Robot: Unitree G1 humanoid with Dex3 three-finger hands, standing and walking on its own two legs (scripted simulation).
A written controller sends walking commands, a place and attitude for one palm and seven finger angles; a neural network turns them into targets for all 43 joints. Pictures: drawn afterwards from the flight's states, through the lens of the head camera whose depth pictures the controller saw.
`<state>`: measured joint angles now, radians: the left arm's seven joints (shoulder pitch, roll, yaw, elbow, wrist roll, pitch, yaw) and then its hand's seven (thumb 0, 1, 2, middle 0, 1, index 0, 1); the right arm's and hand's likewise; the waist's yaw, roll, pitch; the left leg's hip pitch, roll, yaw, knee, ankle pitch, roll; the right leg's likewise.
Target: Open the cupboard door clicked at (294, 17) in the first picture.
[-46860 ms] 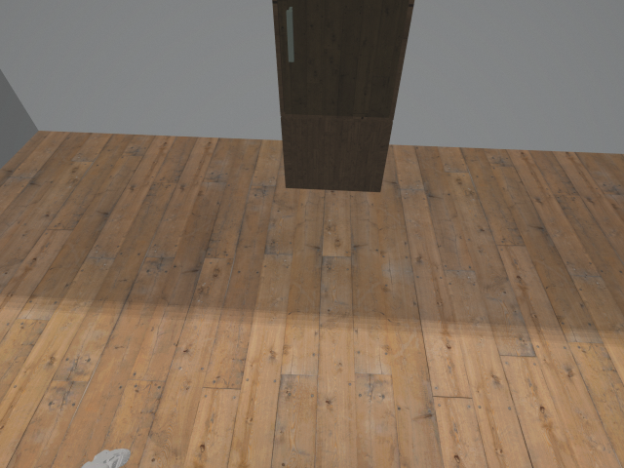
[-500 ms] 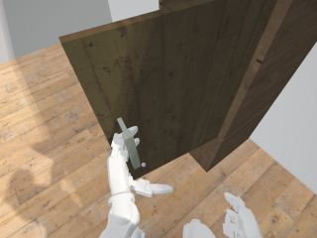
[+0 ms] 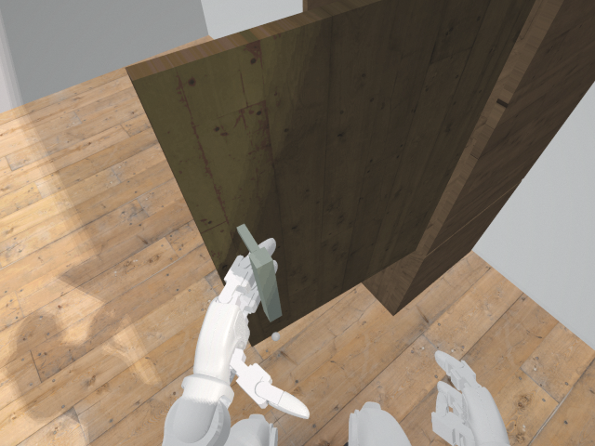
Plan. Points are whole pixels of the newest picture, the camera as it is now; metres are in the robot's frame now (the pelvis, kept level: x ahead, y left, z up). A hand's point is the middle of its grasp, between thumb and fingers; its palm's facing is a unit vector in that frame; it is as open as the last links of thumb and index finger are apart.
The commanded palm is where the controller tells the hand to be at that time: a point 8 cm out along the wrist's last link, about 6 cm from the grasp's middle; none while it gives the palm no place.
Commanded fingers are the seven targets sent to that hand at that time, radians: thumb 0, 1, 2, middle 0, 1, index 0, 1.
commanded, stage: slide the hand sideways off the handle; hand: left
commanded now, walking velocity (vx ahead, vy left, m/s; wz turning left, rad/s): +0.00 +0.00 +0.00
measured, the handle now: (260, 276) +0.32 +0.06 +0.06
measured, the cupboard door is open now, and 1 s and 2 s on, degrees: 84 83 83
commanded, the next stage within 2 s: draw the hand back to the body in 0.86 s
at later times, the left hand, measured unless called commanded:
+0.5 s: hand (234, 358) +0.22 +0.09 +0.05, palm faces -0.16 -0.99 -0.02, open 16.0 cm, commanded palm +0.19 +0.16 +0.05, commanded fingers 0.00 -0.50 0.30 -0.15 -0.30 -0.15 -0.30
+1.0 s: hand (186, 379) +0.20 +0.13 +0.05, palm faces -0.13 -0.99 -0.02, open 16.3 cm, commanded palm +0.17 +0.20 +0.06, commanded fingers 0.00 -0.50 0.30 -0.15 -0.30 -0.15 -0.30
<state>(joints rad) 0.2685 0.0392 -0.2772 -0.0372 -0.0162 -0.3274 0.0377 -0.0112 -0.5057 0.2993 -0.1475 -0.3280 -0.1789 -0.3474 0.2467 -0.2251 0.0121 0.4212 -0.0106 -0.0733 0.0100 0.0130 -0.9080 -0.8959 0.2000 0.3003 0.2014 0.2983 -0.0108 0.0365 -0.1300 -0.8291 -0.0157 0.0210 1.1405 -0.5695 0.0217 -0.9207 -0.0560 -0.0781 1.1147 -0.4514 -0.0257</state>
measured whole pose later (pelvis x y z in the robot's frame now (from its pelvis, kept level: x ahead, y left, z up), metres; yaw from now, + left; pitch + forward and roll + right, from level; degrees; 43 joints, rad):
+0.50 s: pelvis +0.01 +0.00 -0.01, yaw +0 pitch +17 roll -1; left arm 0.48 0.14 -0.16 -0.21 -0.07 -0.34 -0.08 -0.01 -0.50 0.30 -0.19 -0.32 -0.21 -0.33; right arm 0.25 -0.21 0.02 0.38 0.00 -0.06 -0.01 0.01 -0.91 -0.90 0.20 0.30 0.20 0.30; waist -0.01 0.03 -0.15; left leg -0.87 0.00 0.01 1.20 -0.62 0.01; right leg -0.96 -0.04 -0.09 1.16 -0.49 -0.03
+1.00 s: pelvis +0.00 +0.00 -0.02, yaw +0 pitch +17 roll -2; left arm 0.55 0.21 0.01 -0.24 -0.21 -0.35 -0.24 -0.01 -0.50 0.30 -0.15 -0.30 -0.16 -0.30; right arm 0.24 -0.22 0.01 0.40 0.02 -0.08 -0.05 0.01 -0.91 -0.90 0.20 0.30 0.20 0.30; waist 0.00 0.03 -0.17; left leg -0.91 0.01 -0.02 1.25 -0.63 0.01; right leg -0.98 -0.03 -0.12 1.18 -0.49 -0.03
